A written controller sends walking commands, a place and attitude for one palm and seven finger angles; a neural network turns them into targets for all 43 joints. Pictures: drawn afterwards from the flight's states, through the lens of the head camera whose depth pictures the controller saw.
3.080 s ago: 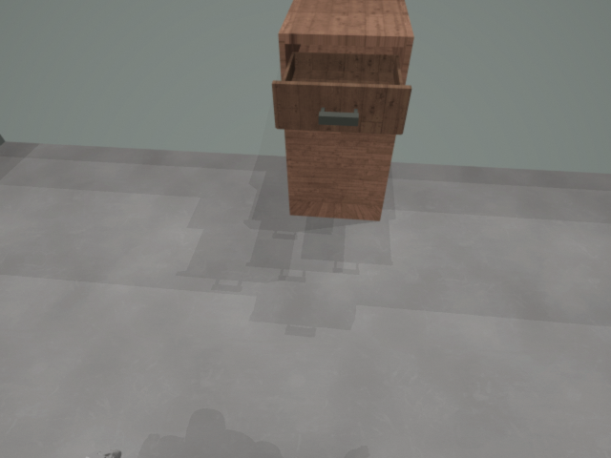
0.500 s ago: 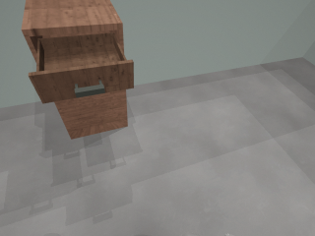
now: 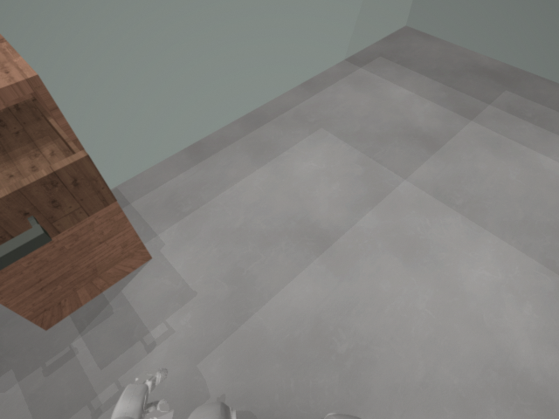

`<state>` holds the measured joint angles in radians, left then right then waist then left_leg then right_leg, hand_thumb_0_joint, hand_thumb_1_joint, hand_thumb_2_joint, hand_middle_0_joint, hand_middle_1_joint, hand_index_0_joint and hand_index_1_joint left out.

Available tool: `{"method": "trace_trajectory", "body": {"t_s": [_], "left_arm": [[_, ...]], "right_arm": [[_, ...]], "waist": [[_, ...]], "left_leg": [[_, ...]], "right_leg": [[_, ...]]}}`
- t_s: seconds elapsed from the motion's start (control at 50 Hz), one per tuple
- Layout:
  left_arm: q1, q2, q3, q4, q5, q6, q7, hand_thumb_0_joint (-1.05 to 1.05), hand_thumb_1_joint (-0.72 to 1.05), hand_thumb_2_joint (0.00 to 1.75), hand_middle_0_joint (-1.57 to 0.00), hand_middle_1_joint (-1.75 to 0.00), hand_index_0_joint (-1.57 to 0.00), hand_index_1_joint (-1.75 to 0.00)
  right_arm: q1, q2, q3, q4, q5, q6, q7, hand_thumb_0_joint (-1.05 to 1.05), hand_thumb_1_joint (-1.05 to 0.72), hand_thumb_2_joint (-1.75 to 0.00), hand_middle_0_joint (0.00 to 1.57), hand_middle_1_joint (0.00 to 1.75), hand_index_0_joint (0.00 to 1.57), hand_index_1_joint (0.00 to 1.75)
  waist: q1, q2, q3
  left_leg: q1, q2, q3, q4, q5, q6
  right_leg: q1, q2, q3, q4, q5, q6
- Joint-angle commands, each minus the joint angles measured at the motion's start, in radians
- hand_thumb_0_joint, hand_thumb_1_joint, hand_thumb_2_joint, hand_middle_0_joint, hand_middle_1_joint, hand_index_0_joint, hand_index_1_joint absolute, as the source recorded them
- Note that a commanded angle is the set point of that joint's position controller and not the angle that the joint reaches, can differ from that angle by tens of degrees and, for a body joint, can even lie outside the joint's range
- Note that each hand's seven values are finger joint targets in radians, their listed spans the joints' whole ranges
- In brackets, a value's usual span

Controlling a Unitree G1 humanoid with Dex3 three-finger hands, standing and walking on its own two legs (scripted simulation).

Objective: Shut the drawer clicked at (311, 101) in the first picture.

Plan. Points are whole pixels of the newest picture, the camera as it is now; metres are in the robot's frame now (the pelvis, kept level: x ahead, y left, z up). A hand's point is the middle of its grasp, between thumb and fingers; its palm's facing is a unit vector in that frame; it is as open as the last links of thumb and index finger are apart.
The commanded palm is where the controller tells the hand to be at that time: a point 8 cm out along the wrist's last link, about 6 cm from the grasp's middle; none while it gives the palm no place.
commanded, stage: walk to a spot facing it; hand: left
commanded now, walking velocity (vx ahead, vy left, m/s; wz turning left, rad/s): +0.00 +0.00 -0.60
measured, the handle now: (10, 242) +0.41 +0.49 -0.04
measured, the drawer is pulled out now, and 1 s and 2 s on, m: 0.28 0.28 0.28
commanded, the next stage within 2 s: turn to face it in 1.52 s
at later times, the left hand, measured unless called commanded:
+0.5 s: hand out of the picture +0.11 +0.27 -0.16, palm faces -0.20 -0.97 -0.17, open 7.4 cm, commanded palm none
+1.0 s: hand (206, 388) +0.19 +0.13 -0.13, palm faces -0.54 -0.80 -0.25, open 7.4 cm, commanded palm none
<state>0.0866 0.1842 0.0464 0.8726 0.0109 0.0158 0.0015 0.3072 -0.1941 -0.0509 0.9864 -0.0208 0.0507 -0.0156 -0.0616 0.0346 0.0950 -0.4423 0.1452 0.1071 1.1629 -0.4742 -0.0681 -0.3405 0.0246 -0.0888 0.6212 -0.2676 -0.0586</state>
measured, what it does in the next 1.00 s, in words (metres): steps on the spot, turning right: left foot, then right foot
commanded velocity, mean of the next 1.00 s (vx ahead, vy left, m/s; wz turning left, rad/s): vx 0.07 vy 0.00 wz -0.57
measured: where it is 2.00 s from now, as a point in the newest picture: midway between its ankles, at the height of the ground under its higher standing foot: outside the picture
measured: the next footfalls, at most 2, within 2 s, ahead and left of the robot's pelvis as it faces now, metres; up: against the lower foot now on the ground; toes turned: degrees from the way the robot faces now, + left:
left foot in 0.26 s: +0.08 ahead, +0.14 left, +0.00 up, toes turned -6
right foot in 0.84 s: -0.04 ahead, -0.07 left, +0.00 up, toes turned -36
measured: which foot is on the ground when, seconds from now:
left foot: up 0.00-0.24, down 0.26-0.82, up 0.84-1.00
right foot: down 0.00-0.28, up 0.30-0.82, down 0.84-1.00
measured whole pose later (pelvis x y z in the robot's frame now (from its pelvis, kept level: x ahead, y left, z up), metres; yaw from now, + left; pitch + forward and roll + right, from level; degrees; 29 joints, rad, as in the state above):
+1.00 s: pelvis +0.00 +0.02 +0.02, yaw -35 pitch +0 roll +0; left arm 0.20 0.20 0.05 0.91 0.02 -0.01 -0.01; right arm 0.28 -0.24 -0.08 0.97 -0.04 0.05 0.01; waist -0.03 0.04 0.03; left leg -0.50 0.14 0.07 1.08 -0.33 -0.08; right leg -0.19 0.03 -0.03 0.47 -0.28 -0.04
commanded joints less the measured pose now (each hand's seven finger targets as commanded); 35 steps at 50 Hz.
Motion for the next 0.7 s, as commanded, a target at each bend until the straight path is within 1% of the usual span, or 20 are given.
{"method": "trace_trajectory", "body": {"t_s": [0.0,0.08,0.16,0.18,0.2,0.22,0.24,0.26,0.28,0.3,0.32,0.34,0.36,0.38,0.4,0.44,0.48,0.54,0.6,0.68], "left_arm": [[0.038,0.201,0.062,-0.062,0.008,-0.008,0.019,0.00,0.90,0.90,-0.20,-0.30,-0.20,-0.30],[0.088,0.213,0.071,-0.057,0.010,0.000,0.008,0.00,0.90,0.90,-0.20,-0.30,-0.20,-0.30],[0.094,0.228,0.080,-0.070,0.014,0.010,0.003,0.00,0.90,0.90,-0.20,-0.30,-0.20,-0.30],[0.090,0.226,0.081,-0.072,0.013,0.013,0.003,0.00,0.90,0.90,-0.20,-0.30,-0.20,-0.30],[0.079,0.221,0.080,-0.071,0.011,0.017,0.003,0.00,0.90,0.90,-0.20,-0.30,-0.20,-0.30],[0.064,0.209,0.077,-0.082,0.004,0.021,0.002,0.00,0.90,0.90,-0.20,-0.30,-0.20,-0.30],[0.071,0.157,0.068,-0.099,-0.003,0.025,-0.002,0.00,0.90,0.90,-0.20,-0.30,-0.20,-0.30],[0.087,0.112,0.059,-0.119,-0.004,0.024,-0.015,0.00,0.90,0.90,-0.20,-0.30,-0.20,-0.30],[0.094,0.161,0.070,-0.089,0.019,0.033,-0.013,0.00,0.90,0.90,-0.20,-0.30,-0.20,-0.30],[0.097,0.177,0.079,-0.073,0.021,0.030,-0.020,0.00,0.90,0.90,-0.20,-0.30,-0.20,-0.30],[0.124,0.166,0.083,-0.054,0.017,0.029,-0.029,0.00,0.90,0.90,-0.20,-0.30,-0.20,-0.30],[0.141,0.154,0.080,-0.039,0.017,0.033,-0.034,0.00,0.90,0.90,-0.20,-0.30,-0.20,-0.30],[0.154,0.139,0.077,-0.029,0.014,0.038,-0.036,0.00,0.90,0.90,-0.20,-0.30,-0.20,-0.30],[0.155,0.135,0.074,-0.024,0.014,0.041,-0.035,0.00,0.90,0.90,-0.20,-0.30,-0.20,-0.30],[0.161,0.130,0.073,-0.016,0.012,0.042,-0.035,0.00,0.90,0.90,-0.20,-0.30,-0.20,-0.30],[0.139,0.120,0.069,-0.016,0.012,0.046,-0.033,0.00,0.90,0.90,-0.20,-0.30,-0.20,-0.30],[0.118,0.113,0.064,-0.018,0.010,0.049,-0.032,0.00,0.90,0.90,-0.20,-0.30,-0.20,-0.30],[0.094,0.104,0.061,-0.017,0.009,0.054,-0.033,0.00,0.90,0.90,-0.20,-0.30,-0.20,-0.30],[0.046,0.098,0.055,-0.029,0.010,0.051,-0.034,0.00,0.90,0.90,-0.20,-0.30,-0.20,-0.30],[0.036,0.079,0.048,-0.035,0.008,0.038,-0.031,0.00,0.90,0.90,-0.20,-0.30,-0.20,-0.30]], "right_arm": [[0.014,-0.094,-0.026,-0.094,-0.003,-0.021,-0.008,0.00,-0.90,-0.90,0.20,0.30,0.20,0.30],[-0.064,-0.084,-0.023,-0.133,-0.002,-0.026,-0.007,0.00,-0.90,-0.90,0.20,0.30,0.20,0.30],[-0.093,-0.081,-0.020,-0.170,0.010,-0.041,-0.012,0.00,-0.90,-0.90,0.20,0.30,0.20,0.30],[-0.083,-0.084,-0.020,-0.171,0.011,-0.044,-0.015,0.00,-0.90,-0.90,0.20,0.30,0.20,0.30],[-0.056,-0.086,-0.021,-0.168,0.014,-0.048,-0.019,0.00,-0.90,-0.90,0.20,0.30,0.20,0.30],[-0.009,-0.099,-0.022,-0.158,0.014,-0.055,-0.023,0.00,-0.90,-0.90,0.20,0.30,0.20,0.30],[0.015,-0.164,-0.032,-0.158,0.008,-0.065,-0.028,0.00,-0.90,-0.90,0.20,0.30,0.20,0.30],[-0.006,-0.264,-0.048,-0.187,-0.003,-0.062,-0.025,0.00,-0.90,-0.90,0.20,0.30,0.20,0.30],[-0.049,-0.243,-0.041,-0.180,-0.005,-0.060,-0.028,0.00,-0.90,-0.90,0.20,0.30,0.20,0.30],[-0.101,-0.207,-0.028,-0.200,-0.004,-0.064,-0.030,0.00,-0.90,-0.90,0.20,0.30,0.20,0.30],[-0.149,-0.184,-0.022,-0.212,-0.006,-0.067,-0.030,0.00,-0.90,-0.90,0.20,0.30,0.20,0.30],[-0.160,-0.171,-0.018,-0.213,-0.004,-0.070,-0.030,0.00,-0.90,-0.90,0.20,0.30,0.20,0.30],[-0.150,-0.163,-0.016,-0.207,-0.002,-0.072,-0.030,0.00,-0.90,-0.90,0.20,0.30,0.20,0.30],[-0.119,-0.155,-0.014,-0.196,0.001,-0.073,-0.031,0.00,-0.90,-0.90,0.20,0.30,0.20,0.30],[-0.107,-0.150,-0.016,-0.190,0.004,-0.074,-0.032,0.00,-0.90,-0.90,0.20,0.30,0.20,0.30],[-0.045,-0.152,-0.021,-0.165,0.004,-0.074,-0.032,0.00,-0.90,-0.90,0.20,0.30,0.20,0.30],[-0.020,-0.160,-0.028,-0.147,0.004,-0.072,-0.030,0.00,-0.90,-0.90,0.20,0.30,0.20,0.30],[-0.001,-0.165,-0.037,-0.128,0.003,-0.068,-0.027,0.00,-0.90,-0.90,0.20,0.30,0.20,0.30],[0.012,-0.174,-0.047,-0.107,-0.002,-0.064,-0.021,0.00,-0.90,-0.90,0.20,0.30,0.20,0.30],[0.004,-0.198,-0.063,-0.086,-0.007,-0.061,-0.012,0.00,-0.90,-0.90,0.20,0.30,0.20,0.30]], "waist": [[0.032,-0.153,-0.126],[0.067,-0.168,-0.133],[0.075,-0.200,-0.149],[0.069,-0.204,-0.152],[0.049,-0.189,-0.157],[0.025,-0.161,-0.174],[0.012,0.005,-0.184],[0.026,0.287,-0.138],[0.024,0.268,-0.105],[0.053,0.155,-0.080],[0.078,0.106,-0.064],[0.085,0.082,-0.068],[0.086,0.106,-0.079],[0.075,0.111,-0.089],[0.076,0.121,-0.091],[0.052,0.108,-0.096],[0.043,0.106,-0.091],[0.034,0.126,-0.074],[0.016,0.139,-0.070],[0.017,0.162,-0.105]], "left_leg": [[-0.055,-0.013,-0.063,-0.045,0.076,-0.020],[-0.033,-0.060,-0.057,-0.197,0.065,-0.016],[0.062,-0.107,-0.056,-0.385,0.042,0.001],[0.102,-0.116,-0.058,-0.456,0.064,0.007],[0.167,-0.119,-0.059,-0.557,0.116,0.009],[0.287,-0.108,-0.060,-0.696,0.193,0.019],[0.397,0.049,-0.237,-0.836,0.175,0.074],[0.395,0.307,-0.478,-0.939,0.240,0.174],[0.294,0.345,-0.488,-0.942,0.238,0.192],[0.237,0.301,-0.413,-0.921,0.284,0.201],[0.227,0.244,-0.300,-0.905,0.329,0.194],[0.241,0.190,-0.206,-0.890,0.400,0.174],[0.267,0.164,-0.144,-0.879,0.453,0.164],[0.296,0.148,-0.118,-0.867,0.506,0.159],[0.324,0.149,-0.085,-0.859,0.549,0.157],[0.368,0.163,-0.085,-0.852,0.585,0.167],[0.397,0.187,-0.085,-0.856,0.579,0.185],[0.403,0.206,-0.050,-0.868,0.537,0.191],[0.382,0.237,-0.033,-0.861,0.514,0.204],[0.364,0.263,0.018,-0.807,0.545,0.197]], "right_leg": [[0.078,-0.244,0.275,-0.285,0.366,-0.119],[0.088,-0.219,0.352,-0.285,0.254,-0.129],[0.079,-0.215,0.423,-0.255,0.290,-0.127],[0.067,-0.206,0.441,-0.240,0.300,-0.116],[0.042,-0.193,0.442,-0.208,0.295,-0.090],[-0.018,-0.159,0.420,-0.157,0.257,-0.050],[-0.158,-0.056,0.334,-0.029,0.079,0.010],[-0.312,0.057,0.152,0.228,-0.282,0.079],[-0.301,0.001,0.183,0.418,-0.289,0.100],[-0.281,-0.017,0.183,0.505,-0.241,0.101],[-0.266,-0.026,0.156,0.577,-0.181,0.109],[-0.260,-0.031,0.139,0.622,-0.124,0.119],[-0.258,-0.035,0.130,0.641,-0.093,0.129],[-0.257,-0.038,0.124,0.641,-0.076,0.136],[-0.268,-0.046,0.113,0.632,-0.070,0.142],[-0.263,-0.054,0.103,0.592,-0.079,0.150],[-0.262,-0.069,0.090,0.528,-0.101,0.153],[-0.244,-0.086,0.065,0.454,-0.117,0.152],[-0.193,-0.102,0.038,0.335,-0.159,0.140],[-0.095,-0.082,0.001,0.189,-0.182,0.111]]}}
